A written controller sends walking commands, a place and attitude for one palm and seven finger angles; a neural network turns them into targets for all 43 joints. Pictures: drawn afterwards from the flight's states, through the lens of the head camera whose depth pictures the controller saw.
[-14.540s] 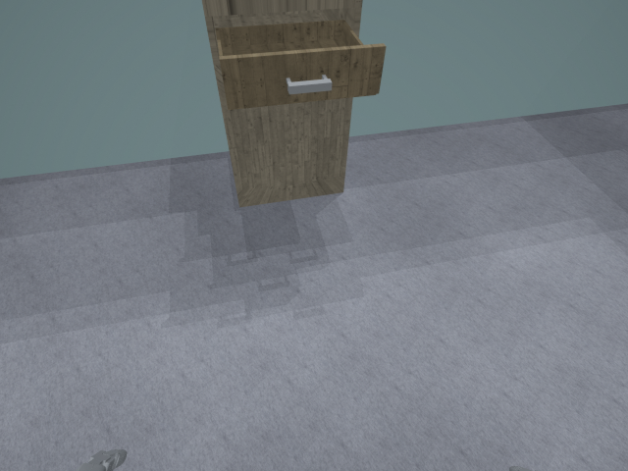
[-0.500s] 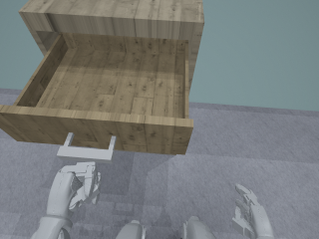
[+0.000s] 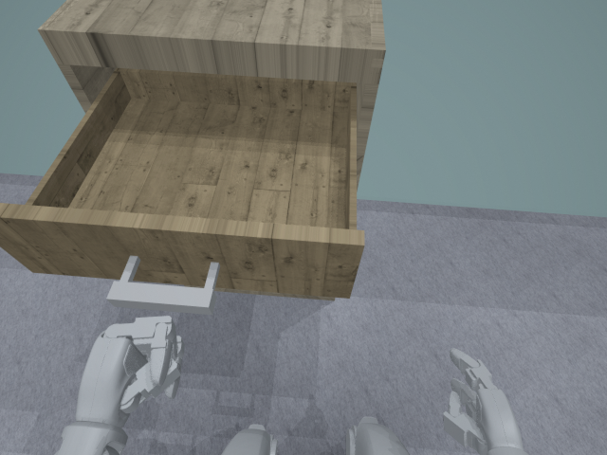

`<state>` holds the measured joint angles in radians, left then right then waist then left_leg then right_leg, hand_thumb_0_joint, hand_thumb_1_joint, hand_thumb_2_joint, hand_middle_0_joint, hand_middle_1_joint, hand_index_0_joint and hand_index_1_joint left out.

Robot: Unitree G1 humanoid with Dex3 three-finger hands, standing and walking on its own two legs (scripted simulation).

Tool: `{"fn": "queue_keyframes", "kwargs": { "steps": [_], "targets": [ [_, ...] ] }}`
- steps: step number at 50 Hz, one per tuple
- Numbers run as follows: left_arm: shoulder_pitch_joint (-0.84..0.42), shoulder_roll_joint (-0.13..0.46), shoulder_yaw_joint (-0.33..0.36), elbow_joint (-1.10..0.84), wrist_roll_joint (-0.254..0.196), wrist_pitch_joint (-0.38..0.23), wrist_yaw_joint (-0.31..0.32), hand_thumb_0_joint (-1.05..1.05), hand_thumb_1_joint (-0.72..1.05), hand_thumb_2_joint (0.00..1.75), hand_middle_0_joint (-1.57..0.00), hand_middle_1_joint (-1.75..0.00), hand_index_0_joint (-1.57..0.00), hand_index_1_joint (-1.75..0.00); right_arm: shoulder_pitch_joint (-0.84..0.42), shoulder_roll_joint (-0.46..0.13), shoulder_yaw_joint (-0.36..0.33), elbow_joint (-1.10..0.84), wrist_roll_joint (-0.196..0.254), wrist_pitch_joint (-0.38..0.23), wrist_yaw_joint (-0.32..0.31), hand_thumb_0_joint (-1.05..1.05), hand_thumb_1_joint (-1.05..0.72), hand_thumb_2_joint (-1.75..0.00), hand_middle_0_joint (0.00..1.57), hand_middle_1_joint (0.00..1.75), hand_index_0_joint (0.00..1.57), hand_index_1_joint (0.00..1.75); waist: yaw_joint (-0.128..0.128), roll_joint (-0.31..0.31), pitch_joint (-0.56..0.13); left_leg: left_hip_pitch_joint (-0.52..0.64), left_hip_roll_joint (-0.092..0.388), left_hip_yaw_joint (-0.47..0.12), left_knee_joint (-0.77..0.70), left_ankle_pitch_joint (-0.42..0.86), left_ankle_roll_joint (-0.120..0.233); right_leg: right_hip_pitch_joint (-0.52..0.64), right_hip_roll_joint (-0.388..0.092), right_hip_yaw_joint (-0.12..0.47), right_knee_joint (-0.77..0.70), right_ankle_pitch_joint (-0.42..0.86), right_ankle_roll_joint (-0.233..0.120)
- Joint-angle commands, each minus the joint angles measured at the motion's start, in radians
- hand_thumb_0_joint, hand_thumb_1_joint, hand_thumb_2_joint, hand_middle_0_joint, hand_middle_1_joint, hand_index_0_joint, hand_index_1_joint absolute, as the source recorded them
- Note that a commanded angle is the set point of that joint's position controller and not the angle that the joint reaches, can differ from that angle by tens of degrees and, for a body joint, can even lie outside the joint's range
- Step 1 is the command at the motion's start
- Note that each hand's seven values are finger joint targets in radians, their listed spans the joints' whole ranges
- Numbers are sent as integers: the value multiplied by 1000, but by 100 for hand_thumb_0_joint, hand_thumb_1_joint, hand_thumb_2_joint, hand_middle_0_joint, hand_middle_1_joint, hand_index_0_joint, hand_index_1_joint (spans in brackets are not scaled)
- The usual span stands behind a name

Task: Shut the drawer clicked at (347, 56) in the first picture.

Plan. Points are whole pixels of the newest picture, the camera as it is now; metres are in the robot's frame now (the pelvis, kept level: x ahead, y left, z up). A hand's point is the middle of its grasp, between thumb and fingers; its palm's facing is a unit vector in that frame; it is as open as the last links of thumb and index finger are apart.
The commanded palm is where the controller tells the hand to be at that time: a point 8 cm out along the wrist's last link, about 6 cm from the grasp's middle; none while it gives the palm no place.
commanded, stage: push the drawer shut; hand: left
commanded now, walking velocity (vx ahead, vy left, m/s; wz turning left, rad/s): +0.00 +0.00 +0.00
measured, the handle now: (168, 282) +0.31 +0.18 +0.06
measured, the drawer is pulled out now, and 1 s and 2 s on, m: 0.29 0.21 0.08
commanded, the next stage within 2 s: none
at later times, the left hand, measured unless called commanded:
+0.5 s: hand (182, 331) +0.26 +0.16 +0.05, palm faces -0.07 -1.00 -0.06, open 2.8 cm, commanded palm +0.26 +0.20 +0.06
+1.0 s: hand (194, 280) +0.32 +0.16 +0.05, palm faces -0.08 -1.00 -0.05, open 2.9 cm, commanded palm +0.32 +0.21 +0.06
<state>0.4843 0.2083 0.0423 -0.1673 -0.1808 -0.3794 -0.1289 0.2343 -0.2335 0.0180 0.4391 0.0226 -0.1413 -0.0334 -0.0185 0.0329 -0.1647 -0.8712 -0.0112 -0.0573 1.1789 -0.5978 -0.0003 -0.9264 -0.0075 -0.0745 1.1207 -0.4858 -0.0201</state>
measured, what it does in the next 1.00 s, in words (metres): stands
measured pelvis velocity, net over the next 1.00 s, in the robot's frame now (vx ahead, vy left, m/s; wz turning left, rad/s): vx -0.02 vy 0.01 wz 0.00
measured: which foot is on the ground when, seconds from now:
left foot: down 0.00-1.00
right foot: down 0.00-1.00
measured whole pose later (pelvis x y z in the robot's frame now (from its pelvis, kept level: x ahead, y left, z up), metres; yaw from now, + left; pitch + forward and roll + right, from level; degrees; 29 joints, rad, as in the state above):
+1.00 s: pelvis -0.02 +0.01 +0.01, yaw +0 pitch +17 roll -2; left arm -0.15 0.24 0.07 0.35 -0.17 -0.34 -0.13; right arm 0.23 -0.26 0.05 0.57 0.02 -0.12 -0.05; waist -0.04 0.02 -0.12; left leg -0.89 -0.03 -0.04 1.13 -0.53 0.02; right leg -0.94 -0.03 -0.06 1.06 -0.42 0.00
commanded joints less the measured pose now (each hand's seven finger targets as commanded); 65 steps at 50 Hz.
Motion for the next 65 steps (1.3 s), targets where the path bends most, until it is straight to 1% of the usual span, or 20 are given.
{"fn": "queue_keyframes", "kwargs": {
  "steps": [1, 3, 4, 8, 10, 13, 15, 18, 26, 27, 34, 40, 43, 46, 48, 51, 55, 58, 63, 65],
  "targets": [
    [-116, 86, 50, -161, -26, -62, -14, 0, 90, 90, -140, -160, -140, -160, -20, -129, -46, -138, 1, -60, -9, 0, -90, -90, 20, 30, 20, 30, -40, -27, -166, 10, -3, 22, -160, 238, 20, 224, 2, 49, -181, 121, -2],
    [-182, 102, 55, -144, -22, -57, -21, 0, 90, 90, -140, -160, -140, -160, -19, -137, -44, -131, 1, -64, -13, 0, -90, -90, 20, 30, 20, 30, -47, -25, -167, 9, -1, 18, -158, 230, 22, 212, 3, 49, -179, 107, -3],
    [-194, 89, 42, -139, -21, -54, -28, 0, 90, 90, -140, -160, -140, -160, -18, -137, -43, -131, 2, -67, -14, 0, -90, -90, 20, 30, 20, 30, -43, 5, -185, 26, -3, 18, -164, 241, 21, 214, 3, 46, -175, 120, -6],
    [-246, 124, 83, -116, -35, -24, -29, 0, 90, 90, -140, -160, -140, -160, -12, -143, -42, -126, 2, -68, -16, 0, -90, -90, 20, 30, 20, 30, -26, 6, -237, 43, -4, 18, -180, 282, 20, 266, 1, 43, -174, 165, -5],
    [-269, 105, 70, -120, -38, -16, -26, 0, 90, 90, -140, -160, -140, -160, -8, -142, -40, -126, 4, -68, -15, 0, -90, -90, 20, 30, 20, 30, -33, 7, -243, 64, -2, 15, -187, 308, 17, 263, 1, 33, -171, 197, -3],
    [-375, 98, 59, -74, -35, -11, -11, 0, 90, 90, -140, -160, -140, -160, -14, -147, -36, -100, 1, -70, -21, 0, -90, -90, 20, 30, 20, 30, -59, -11, -189, 38, 1, 8, -181, 258, 20, 211, 4, 31, -181, 137, 0],
    [-421, 82, 45, -62, -33, -23, -6, 0, 90, 90, -140, -160, -140, -160, -17, -147, -37, -91, 1, -77, -20, 0, -90, -90, 20, 30, 20, 30, -59, -10, -199, 43, 0, 5, -186, 236, 18, 201, 1, 30, -180, 110, 0],
    [-514, 103, 43, -42, -24, -32, 1, 0, 90, 90, -140, -160, -140, -160, -23, -156, -35, -73, 1, -80, -24, 0, -90, -90, 20, 30, 20, 30, -72, 0, -200, 50, 1, -5, -193, 199, 20, 171, 0, 26, -179, 71, -2],
    [-660, 71, -8, 8, -15, -8, 2, 0, 90, 90, -140, -160, -140, -160, -32, -155, -32, -49, 3, -78, -24, 0, -90, -90, 20, 30, 20, 30, -68, 41, -256, 107, -2, -16, -227, 196, 16, 181, -4, 23, -182, 82, -4],
    [-682, 95, 13, 29, -15, -2, 8, 0, 90, 90, -140, -160, -140, -160, -29, -158, -32, -44, 5, -75, -25, 0, -90, -90, 20, 30, 20, 30, -70, 11, -244, 93, -1, -16, -230, 173, 17, 183, -4, 26, -190, 64, -2],
    [-817, 114, 49, 148, -16, 3, 23, 0, 90, 90, -140, -160, -140, -160, -38, -155, -25, -22, 5, -59, -28, 0, -90, -90, 20, 30, 20, 30, -68, -17, -232, 69, -5, -4, -244, 137, 21, 204, -3, 38, -210, 33, 0],
    [-902, 106, 48, 201, -14, -11, 28, 0, 90, 90, -140, -160, -140, -160, -33, -158, -28, -8, 3, -50, -20, 0, -90, -90, 20, 30, 20, 30, -63, 26, -262, 108, -3, -10, -255, 171, 13, 198, -5, 32, -198, 71, -5],
    [-936, 135, 79, 273, -14, -10, 28, 0, 90, 90, -140, -160, -140, -160, -24, -164, -28, 0, 3, -40, -21, 0, -90, -90, 20, 30, 20, 30, -73, -36, -245, 70, -2, -3, -251, 159, 19, 216, -3, 41, -212, 59, 0],
    [-973, 145, 93, 291, -12, -21, 21, 0, 90, 90, -140, -160, -140, -160, -21, -162, -30, 5, 5, -32, -19, 0, -90, -90, 20, 30, 20, 30, -62, 7, -266, 85, -3, 2, -257, 177, 13, 224, -5, 42, -207, 76, -5],
    [-1009, 142, 89, 298, -11, -27, 21, 0, 90, 90, -140, -160, -140, -160, -14, -164, -32, 11, 3, -29, -18, 0, -90, -90, 20, 30, 20, 30, -69, 21, -283, 103, 0, -1, -253, 211, 13, 218, -4, 39, -198, 107, -6],
    [-1052, 139, 92, 339, -13, -31, 21, 0, 90, 90, -140, -160, -140, -160, -4, -163, -33, 23, 3, -22, -15, 0, -90, -90, 20, 30, 20, 30, -75, 17, -277, 106, 1, -2, -256, 208, 10, 211, -3, 39, -203, 107, -5],
    [-1098, 136, 90, 367, -6, -41, 23, 0, 90, 90, -140, -160, -140, -160, 17, -165, -40, 34, 0, -14, -13, 0, -90, -90, 20, 30, 20, 30, -80, 21, -323, 128, 3, 1, -248, 266, 10, 227, -2, 41, -196, 158, -4],
    [-1135, 159, 110, 431, -6, -43, 20, 0, 90, 90, -140, -160, -140, -160, 27, -168, -39, 45, 1, -5, -14, 0, -90, -90, 20, 30, 20, 30, -92, -24, -297, 90, 3, 10, -241, 248, 17, 234, 1, 49, -208, 149, 0],
    [-1239, 203, 149, 516, -4, -54, 9, 0, 90, 90, -140, -160, -140, -160, 41, -170, -37, 60, 0, 11, -16, 0, -90, -90, 20, 30, 20, 30, -97, -13, -293, 62, 1, 16, -241, 229, 19, 239, 2, 58, -208, 138, -1],
    [-1290, 202, 146, 534, -1, -60, 2, 0, 90, 90, -140, -160, -140, -160, 47, -166, -36, 65, 2, 16, -14, 0, -90, -90, 20, 30, 20, 30, -100, 23, -313, 80, 1, 18, -242, 241, 16, 237, 2, 59, -205, 150, -2]
  ]
}}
